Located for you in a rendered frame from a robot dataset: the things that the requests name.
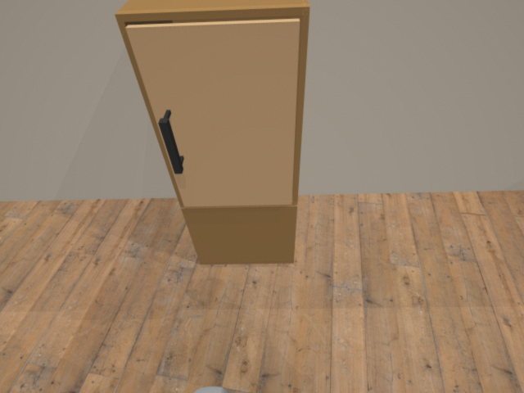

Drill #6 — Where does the handle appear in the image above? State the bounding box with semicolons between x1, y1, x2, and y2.
158;110;184;174

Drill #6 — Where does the cupboard door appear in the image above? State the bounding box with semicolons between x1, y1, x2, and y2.
126;19;300;207

